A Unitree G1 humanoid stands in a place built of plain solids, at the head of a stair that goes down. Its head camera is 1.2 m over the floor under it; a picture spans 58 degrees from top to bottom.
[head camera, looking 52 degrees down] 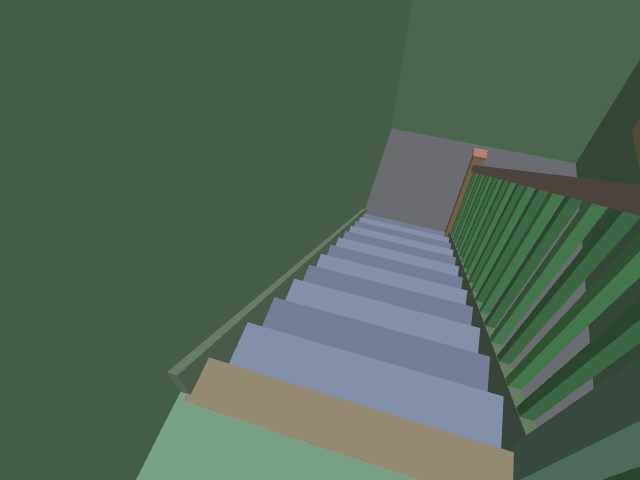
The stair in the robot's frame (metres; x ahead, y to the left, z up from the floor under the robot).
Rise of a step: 0.19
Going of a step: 0.22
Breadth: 0.88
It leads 17 degrees to the right of straight ahead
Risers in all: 13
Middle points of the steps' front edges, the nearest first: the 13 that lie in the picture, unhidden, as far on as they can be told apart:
0.38 -0.08 0.00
0.59 -0.16 -0.19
0.80 -0.23 -0.38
1.01 -0.30 -0.56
1.22 -0.36 -0.75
1.43 -0.43 -0.94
1.65 -0.49 -1.13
1.86 -0.56 -1.31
2.07 -0.62 -1.50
2.28 -0.69 -1.69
2.49 -0.76 -1.87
2.71 -0.82 -2.06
2.92 -0.87 -2.25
